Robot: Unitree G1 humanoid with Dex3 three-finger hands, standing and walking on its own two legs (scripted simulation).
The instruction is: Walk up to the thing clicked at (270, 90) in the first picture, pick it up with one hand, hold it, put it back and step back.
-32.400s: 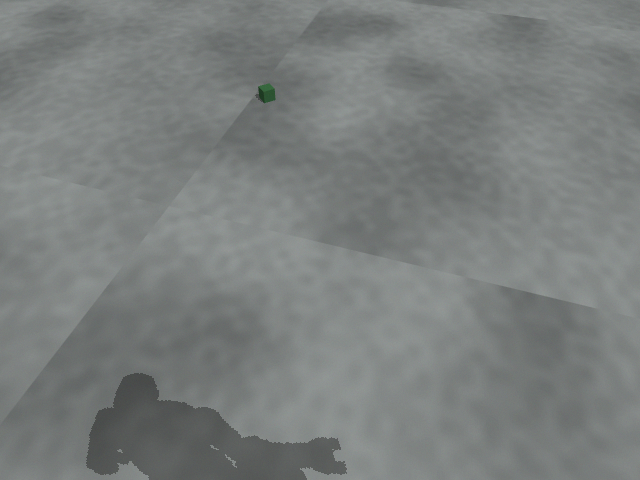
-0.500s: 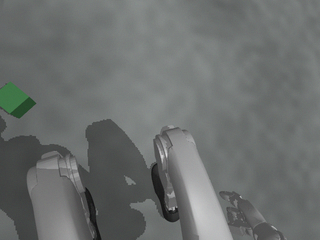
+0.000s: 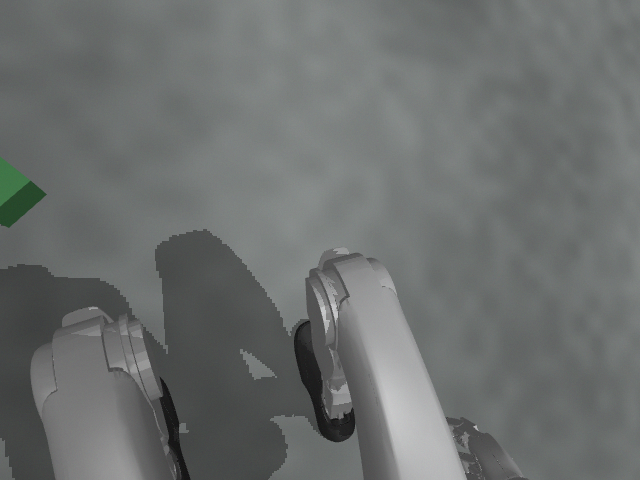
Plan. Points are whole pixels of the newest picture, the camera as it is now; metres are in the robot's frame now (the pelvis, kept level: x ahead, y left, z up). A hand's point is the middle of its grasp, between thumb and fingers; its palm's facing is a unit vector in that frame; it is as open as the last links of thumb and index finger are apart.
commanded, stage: home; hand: left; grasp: from above
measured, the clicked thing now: out of the picture +0.51 +0.31 -0.30
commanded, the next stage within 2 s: none
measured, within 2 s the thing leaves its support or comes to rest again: neither
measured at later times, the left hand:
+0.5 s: hand out of the picture +0.36 +0.29 +0.04, palm faces -0.23 -0.66 -0.72, open 8.0 cm
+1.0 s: hand out of the picture +0.26 +0.23 +0.24, palm faces +0.19 -0.95 -0.26, open 7.4 cm
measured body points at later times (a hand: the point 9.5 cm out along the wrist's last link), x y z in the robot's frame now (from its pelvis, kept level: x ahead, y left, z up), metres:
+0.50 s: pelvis +0.01 +0.00 +0.14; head +0.19 +0.05 +0.55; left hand +0.36 +0.32 +0.08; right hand +0.19 -0.26 +0.03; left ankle +0.08 +0.14 -0.30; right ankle +0.11 -0.14 -0.30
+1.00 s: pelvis +0.07 +0.00 +0.33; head +0.14 +0.03 +0.77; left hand +0.25 +0.27 +0.26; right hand +0.26 -0.22 +0.24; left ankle +0.08 +0.14 -0.30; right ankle +0.11 -0.14 -0.30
